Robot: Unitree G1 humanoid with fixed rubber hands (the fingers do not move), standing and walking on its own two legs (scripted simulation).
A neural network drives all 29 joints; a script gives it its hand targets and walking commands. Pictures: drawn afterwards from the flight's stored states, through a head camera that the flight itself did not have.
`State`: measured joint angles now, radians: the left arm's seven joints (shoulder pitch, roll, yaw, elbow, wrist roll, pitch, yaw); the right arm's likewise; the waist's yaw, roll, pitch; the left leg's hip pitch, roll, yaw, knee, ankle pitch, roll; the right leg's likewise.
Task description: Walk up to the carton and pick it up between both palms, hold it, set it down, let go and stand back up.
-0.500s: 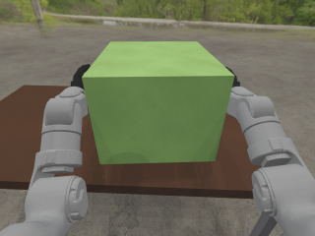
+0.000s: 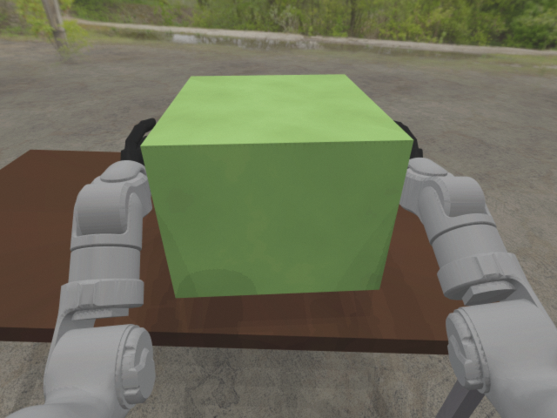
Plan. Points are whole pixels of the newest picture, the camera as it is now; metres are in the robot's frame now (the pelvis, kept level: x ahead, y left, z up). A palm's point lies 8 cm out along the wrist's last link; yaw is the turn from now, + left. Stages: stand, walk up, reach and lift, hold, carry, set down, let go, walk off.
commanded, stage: hold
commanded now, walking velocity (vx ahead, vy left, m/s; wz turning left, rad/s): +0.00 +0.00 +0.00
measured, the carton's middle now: (273, 169) +0.43 +0.00 +0.23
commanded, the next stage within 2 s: set down in 0.16 s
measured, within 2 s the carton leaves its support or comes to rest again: neither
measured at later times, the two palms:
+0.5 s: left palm (124, 171) +0.36 +0.20 +0.26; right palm (396, 172) +0.37 -0.16 +0.26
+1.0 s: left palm (162, 200) +0.39 +0.17 +0.20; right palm (406, 212) +0.38 -0.20 +0.19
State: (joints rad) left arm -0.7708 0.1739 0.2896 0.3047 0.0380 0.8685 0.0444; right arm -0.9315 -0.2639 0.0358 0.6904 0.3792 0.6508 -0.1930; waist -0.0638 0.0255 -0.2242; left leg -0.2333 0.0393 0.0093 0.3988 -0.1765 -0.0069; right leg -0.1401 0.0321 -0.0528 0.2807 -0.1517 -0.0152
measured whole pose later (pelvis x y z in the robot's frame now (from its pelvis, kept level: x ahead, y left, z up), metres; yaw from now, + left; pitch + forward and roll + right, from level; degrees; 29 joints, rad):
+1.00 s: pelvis +0.00 -0.01 +0.00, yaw +1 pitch -4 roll +0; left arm -0.68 0.11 0.30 0.38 0.12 0.53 -0.01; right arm -0.72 -0.15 -0.09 0.69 0.17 0.29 -0.12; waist -0.09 -0.05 -0.07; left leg -0.11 0.02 -0.01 0.34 -0.16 -0.02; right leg -0.05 0.02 -0.07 0.31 -0.19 -0.02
